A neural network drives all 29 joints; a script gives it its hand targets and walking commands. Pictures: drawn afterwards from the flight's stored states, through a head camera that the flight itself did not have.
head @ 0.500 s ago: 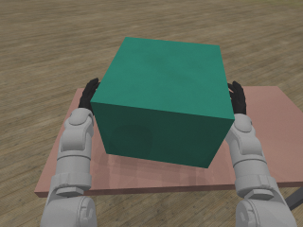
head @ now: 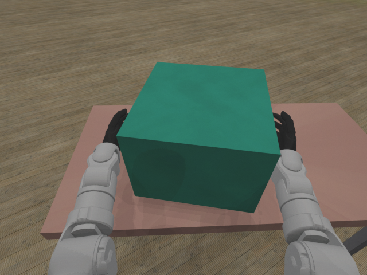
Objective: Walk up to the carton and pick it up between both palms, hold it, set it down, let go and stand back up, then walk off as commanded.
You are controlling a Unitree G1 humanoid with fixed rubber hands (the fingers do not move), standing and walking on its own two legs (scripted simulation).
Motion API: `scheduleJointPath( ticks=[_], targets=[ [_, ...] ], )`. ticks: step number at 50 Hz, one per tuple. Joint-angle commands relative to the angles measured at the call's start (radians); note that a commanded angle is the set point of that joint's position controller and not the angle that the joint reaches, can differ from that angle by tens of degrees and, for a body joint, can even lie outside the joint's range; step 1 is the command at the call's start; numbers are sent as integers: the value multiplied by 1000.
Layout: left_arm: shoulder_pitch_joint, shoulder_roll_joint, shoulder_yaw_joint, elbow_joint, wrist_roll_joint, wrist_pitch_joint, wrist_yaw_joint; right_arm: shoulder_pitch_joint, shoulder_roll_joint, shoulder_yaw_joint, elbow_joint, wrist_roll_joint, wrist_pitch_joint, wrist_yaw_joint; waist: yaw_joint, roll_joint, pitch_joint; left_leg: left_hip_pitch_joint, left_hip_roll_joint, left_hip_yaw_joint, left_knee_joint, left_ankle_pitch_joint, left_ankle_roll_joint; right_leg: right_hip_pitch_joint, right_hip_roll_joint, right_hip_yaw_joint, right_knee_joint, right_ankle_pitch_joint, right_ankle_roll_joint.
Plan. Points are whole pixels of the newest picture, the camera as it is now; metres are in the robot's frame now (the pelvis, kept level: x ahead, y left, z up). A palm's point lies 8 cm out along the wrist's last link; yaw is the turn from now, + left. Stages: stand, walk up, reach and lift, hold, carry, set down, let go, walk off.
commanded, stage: set down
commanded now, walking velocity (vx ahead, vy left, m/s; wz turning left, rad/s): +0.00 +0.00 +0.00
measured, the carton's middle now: (201, 131) +0.46 -0.03 +0.09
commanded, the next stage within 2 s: none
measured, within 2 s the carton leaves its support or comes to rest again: neither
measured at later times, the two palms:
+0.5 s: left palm (114, 140) +0.41 +0.18 +0.10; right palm (276, 144) +0.39 -0.20 +0.11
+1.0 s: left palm (116, 140) +0.42 +0.18 +0.09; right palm (274, 150) +0.38 -0.20 +0.09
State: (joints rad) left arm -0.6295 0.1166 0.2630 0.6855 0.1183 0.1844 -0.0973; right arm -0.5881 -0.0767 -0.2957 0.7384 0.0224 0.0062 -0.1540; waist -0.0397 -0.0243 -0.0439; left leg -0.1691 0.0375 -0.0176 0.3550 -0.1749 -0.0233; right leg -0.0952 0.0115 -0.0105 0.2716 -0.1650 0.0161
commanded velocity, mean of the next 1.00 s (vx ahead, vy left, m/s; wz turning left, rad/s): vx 0.00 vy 0.00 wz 0.00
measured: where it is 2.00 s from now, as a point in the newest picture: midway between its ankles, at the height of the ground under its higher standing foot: outside the picture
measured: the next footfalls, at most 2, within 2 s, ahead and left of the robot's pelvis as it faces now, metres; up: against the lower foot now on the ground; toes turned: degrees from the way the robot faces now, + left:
none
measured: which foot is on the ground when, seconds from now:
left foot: down 0.00-1.00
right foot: down 0.00-1.00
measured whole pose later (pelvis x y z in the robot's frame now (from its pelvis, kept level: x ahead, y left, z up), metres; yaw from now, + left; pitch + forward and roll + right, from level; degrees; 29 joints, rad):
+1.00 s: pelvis +0.02 +0.00 +0.00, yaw +0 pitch +1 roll -1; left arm -0.73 0.19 0.26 1.01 0.12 0.00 -0.13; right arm -0.59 0.02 -0.43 0.77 -0.12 -0.04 -0.16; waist -0.05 -0.03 -0.04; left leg -0.17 0.04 -0.02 0.35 -0.21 -0.02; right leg -0.10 0.01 -0.01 0.27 -0.19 0.02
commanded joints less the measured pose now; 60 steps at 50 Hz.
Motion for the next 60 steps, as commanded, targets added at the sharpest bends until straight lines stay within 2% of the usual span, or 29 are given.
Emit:
scheduleJointPath(
  ticks=[1, 6, 10, 15, 18, 22, 32, 34, 41, 48, 49, 52, 54, 60],
  targets=[
    [-959, -508, -408, -165, -115, -122, -110, -798, 522, 327, -184, -108, -103, 194, -120, -14, -548, 241, -63, 59, -27, 292, -17, 172, 10, -67, 25, 344, 36],
    [-941, -507, -404, -173, -109, -131, -121, -785, 522, 347, -210, -99, -111, 180, -135, -11, -558, 237, -63, 59, -18, 364, -25, 225, 10, -62, 40, 459, 43],
    [-919, -486, -386, -164, -96, -133, -129, -767, 525, 340, -209, -106, -110, 170, -142, -23, -553, 212, -68, 62, -20, 374, -20, 259, 4, -55, 52, 533, 52],
    [-923, -472, -372, -160, -90, -142, -139, -765, 530, 327, -217, -122, -113, 164, -153, -18, -553, 201, -68, 63, -19, 395, -21, 265, 1, -54, 62, 580, 56],
    [-929, -467, -368, -127, -90, -153, -147, -752, 526, 303, -202, -144, -114, 158, -173, -25, -550, 190, -66, 62, -24, 372, -19, 267, -1, -55, 64, 575, 57],
    [-953, -470, -371, -121, -93, -172, -149, -751, 532, 290, -188, -151, -122, 156, -177, -17, -572, 196, -63, 60, -18, 403, -23, 254, 0, -57, 67, 588, 56],
    [-1009, -462, -338, -17, -104, -224, -164, -770, 543, 223, -139, -197, -131, 159, -191, 2, -553, 148, -57, 60, -35, 339, -21, 229, -6, -54, 71, 530, 47],
    [-1008, -442, -316, 30, -100, -231, -170, -772, 538, 201, -123, -210, -129, 158, -194, -10, -522, 134, -59, 65, -44, 294, -14, 226, -10, -52, 66, 508, 49],
    [-1026, -419, -285, 100, -97, -271, -180, -786, 547, 167, -103, -240, -135, 162, -191, -13, -523, 87, -60, 72, -50, 264, -4, 236, -19, -42, 80, 523, 51],
    [-1052, -401, -260, 151, -93, -301, -193, -788, 550, 118, -83, -278, -135, 164, -208, -22, -526, 47, -56, 74, -65, 220, 5, 249, -28, -42, 92, 521, 53],
    [-1039, -394, -251, 172, -90, -304, -194, -791, 550, 118, -78, -277, -137, 164, -201, -21, -511, 34, -60, 78, -59, 222, 6, 248, -28, -37, 96, 534, 55],
    [-1054, -394, -254, 178, -94, -320, -195, -791, 550, 108, -71, -286, -144, 165, -210, -18, -532, 32, -55, 72, -63, 239, 7, 254, -28, -40, 102, 552, 55],
    [-1046, -385, -240, 199, -89, -327, -197, -802, 552, 107, -81, -290, -146, 167, -202, -16, -537, 22, -56, 74, -58, 240, 7, 255, -31, -36, 105, 554, 55],
    [-1040, -379, -235, 222, -83, -341, -201, -772, 554, 91, -48, -305, -150, 164, -216, -15, -532, 2, -56, 75, -54, 255, 8, 258, -34, -33, 115, 598, 57]
  ],
)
